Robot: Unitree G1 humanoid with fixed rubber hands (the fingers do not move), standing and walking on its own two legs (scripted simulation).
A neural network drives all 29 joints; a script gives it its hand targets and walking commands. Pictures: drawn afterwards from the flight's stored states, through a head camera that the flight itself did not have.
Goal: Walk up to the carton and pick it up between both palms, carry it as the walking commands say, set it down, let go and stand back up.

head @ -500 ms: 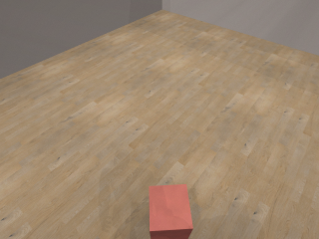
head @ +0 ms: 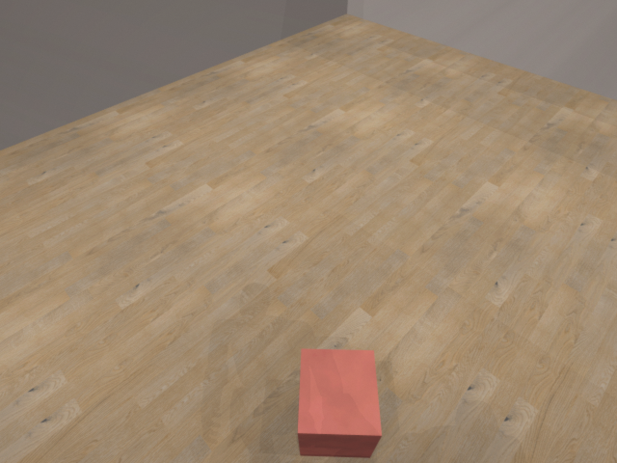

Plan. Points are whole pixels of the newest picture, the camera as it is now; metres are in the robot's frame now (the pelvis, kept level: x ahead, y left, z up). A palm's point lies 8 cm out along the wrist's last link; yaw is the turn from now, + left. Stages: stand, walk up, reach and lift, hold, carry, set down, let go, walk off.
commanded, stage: walk up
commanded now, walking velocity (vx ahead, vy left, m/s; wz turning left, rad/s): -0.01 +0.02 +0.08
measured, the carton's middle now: (336, 404) +0.41 -0.04 -0.64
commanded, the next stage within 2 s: none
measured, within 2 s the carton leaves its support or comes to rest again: neither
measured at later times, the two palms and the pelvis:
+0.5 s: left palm out of the picture +0.02 +0.22 -0.14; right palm out of the picture -0.01 -0.24 -0.14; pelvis -0.01 -0.01 +0.01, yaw +1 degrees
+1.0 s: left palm out of the picture +0.01 +0.22 -0.14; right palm out of the picture -0.01 -0.24 -0.13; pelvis -0.01 -0.01 +0.01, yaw +1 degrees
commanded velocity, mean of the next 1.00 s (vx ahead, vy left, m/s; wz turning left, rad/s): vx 0.00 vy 0.04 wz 0.05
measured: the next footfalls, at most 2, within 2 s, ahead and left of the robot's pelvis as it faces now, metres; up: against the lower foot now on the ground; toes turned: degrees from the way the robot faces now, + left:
none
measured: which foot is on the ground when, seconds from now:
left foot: down 0.00-1.00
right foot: down 0.00-1.00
